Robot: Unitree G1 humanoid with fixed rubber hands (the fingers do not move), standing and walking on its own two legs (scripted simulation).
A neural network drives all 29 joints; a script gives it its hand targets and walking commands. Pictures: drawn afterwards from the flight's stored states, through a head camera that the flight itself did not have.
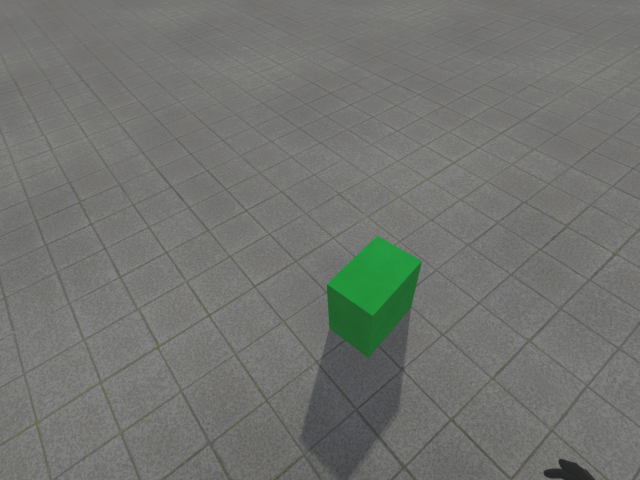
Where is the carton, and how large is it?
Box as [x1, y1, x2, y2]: [327, 236, 421, 357]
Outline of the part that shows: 378,236 374,238 327,284 329,327 368,357 410,307 421,262 420,260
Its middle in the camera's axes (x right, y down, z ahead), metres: +0.18 +0.19 +1.30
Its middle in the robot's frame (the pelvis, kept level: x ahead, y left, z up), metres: +0.80 -0.10 -0.63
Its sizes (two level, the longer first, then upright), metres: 0.260 0.173 0.269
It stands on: the floor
